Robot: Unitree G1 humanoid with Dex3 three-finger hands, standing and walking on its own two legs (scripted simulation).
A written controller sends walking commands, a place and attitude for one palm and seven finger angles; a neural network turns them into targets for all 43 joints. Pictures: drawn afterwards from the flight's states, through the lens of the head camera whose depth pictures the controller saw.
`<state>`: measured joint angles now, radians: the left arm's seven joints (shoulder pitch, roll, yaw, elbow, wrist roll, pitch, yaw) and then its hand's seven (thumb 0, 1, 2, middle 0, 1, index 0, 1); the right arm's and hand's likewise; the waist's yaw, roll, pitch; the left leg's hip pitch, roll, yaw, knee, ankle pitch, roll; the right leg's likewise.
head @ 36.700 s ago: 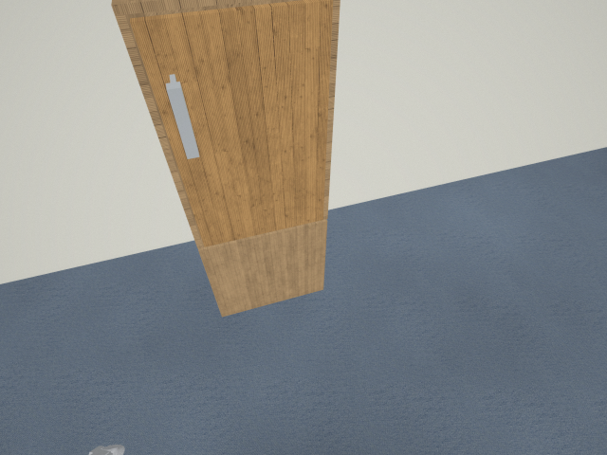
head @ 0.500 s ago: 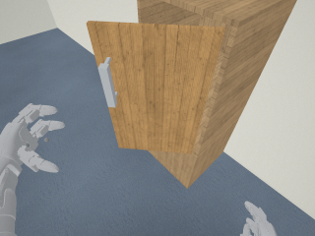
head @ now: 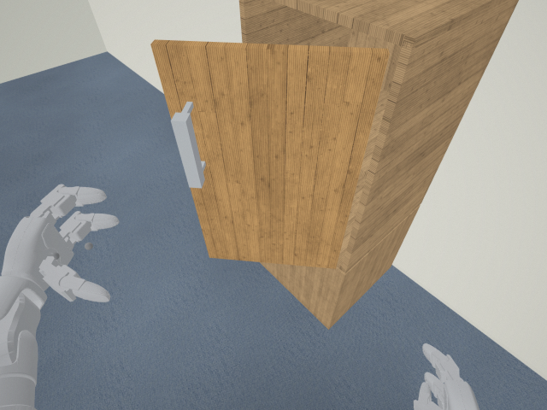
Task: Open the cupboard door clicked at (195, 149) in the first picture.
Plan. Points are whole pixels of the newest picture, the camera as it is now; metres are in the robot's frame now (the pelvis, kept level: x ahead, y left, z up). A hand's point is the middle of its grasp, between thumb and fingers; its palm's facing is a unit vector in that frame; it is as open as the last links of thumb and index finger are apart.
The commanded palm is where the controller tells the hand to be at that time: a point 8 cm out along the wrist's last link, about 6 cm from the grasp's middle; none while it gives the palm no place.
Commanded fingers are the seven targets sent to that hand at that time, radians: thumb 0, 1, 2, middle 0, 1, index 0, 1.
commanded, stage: move the hooked fingers beside the handle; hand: left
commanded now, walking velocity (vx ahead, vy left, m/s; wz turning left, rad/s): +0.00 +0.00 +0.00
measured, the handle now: (192, 145) +0.53 +0.19 +0.10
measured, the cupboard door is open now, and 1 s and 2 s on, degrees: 42 42 42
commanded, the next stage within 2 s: none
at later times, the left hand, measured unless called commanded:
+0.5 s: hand (113, 208) +0.36 +0.27 +0.11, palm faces +0.01 -1.00 -0.02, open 14.0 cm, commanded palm +0.34 +0.32 +0.11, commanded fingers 0.00 -0.50 0.30 -0.30 -1.20 -0.30 -1.20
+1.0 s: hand (127, 185) +0.41 +0.27 +0.11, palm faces -0.01 -1.00 +0.00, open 14.0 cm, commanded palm +0.40 +0.32 +0.11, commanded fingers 0.00 -0.50 0.30 -0.30 -1.20 -0.30 -1.20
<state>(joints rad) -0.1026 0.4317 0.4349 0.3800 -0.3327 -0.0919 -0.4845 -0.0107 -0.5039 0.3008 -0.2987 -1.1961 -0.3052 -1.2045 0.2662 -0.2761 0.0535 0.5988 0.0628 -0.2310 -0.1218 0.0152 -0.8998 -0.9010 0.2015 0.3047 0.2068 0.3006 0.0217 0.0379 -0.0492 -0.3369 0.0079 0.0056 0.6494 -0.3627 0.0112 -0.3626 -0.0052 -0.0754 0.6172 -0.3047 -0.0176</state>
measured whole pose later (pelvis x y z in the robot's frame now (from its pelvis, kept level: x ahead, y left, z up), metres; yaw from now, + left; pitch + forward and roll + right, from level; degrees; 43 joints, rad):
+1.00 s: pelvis +0.00 +0.02 -0.01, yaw -1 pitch +9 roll -2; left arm -0.58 0.53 0.43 0.89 -0.23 -0.21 -0.47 -0.01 -0.50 0.30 -0.30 -1.20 -0.30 -1.20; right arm 0.35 -0.29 0.04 0.61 0.05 -0.09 -0.08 0.01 -0.90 -0.90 0.20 0.30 0.21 0.30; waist -0.06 0.01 -0.07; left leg -0.49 0.01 0.03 0.72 -0.39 0.03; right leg -0.51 0.00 -0.05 0.65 -0.30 0.00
